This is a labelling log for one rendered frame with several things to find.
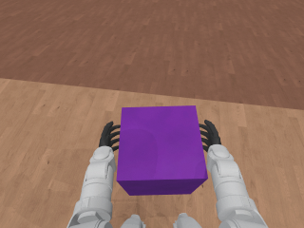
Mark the robot left shin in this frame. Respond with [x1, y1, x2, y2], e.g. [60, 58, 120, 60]
[130, 214, 141, 219]

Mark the robot right upper arm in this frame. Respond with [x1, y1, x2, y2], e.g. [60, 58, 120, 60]
[218, 218, 267, 228]

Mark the right robot forearm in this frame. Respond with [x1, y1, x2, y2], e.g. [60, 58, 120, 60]
[206, 144, 269, 228]

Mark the carton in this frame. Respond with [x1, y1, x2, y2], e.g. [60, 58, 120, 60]
[116, 105, 208, 196]

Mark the robot right thigh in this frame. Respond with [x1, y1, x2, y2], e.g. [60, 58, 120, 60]
[173, 217, 202, 228]

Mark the left robot hand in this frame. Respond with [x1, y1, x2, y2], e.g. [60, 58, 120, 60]
[99, 121, 121, 152]

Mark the left robot forearm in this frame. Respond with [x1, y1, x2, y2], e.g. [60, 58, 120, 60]
[66, 145, 117, 228]

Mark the right robot hand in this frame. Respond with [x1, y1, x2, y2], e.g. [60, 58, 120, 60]
[199, 120, 221, 152]

